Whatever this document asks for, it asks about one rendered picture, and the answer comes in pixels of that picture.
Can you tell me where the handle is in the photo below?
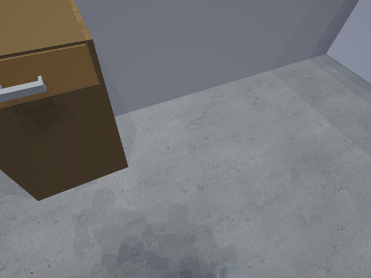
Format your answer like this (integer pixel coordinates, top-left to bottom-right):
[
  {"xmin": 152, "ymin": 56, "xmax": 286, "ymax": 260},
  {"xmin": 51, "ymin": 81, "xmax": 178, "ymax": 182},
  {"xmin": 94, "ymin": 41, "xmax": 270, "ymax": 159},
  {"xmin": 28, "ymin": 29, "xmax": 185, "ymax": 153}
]
[{"xmin": 0, "ymin": 76, "xmax": 46, "ymax": 103}]

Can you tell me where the robot right thigh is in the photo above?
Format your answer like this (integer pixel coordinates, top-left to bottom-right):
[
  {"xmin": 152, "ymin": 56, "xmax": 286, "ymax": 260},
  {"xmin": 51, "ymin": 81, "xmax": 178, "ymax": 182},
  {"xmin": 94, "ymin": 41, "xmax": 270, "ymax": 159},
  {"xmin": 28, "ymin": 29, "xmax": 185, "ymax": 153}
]
[{"xmin": 215, "ymin": 266, "xmax": 250, "ymax": 278}]

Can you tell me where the drawer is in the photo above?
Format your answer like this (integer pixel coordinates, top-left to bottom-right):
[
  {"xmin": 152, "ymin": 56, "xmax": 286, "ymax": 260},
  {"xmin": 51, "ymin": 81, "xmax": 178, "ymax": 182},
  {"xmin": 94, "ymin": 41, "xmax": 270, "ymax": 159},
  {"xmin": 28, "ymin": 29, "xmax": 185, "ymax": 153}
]
[{"xmin": 0, "ymin": 44, "xmax": 98, "ymax": 107}]

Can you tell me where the cabinet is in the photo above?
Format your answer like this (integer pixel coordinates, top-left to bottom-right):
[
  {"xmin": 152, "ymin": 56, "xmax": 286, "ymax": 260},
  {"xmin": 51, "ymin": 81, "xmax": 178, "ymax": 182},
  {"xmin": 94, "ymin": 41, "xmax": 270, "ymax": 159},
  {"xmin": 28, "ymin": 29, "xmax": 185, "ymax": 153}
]
[{"xmin": 0, "ymin": 0, "xmax": 128, "ymax": 201}]

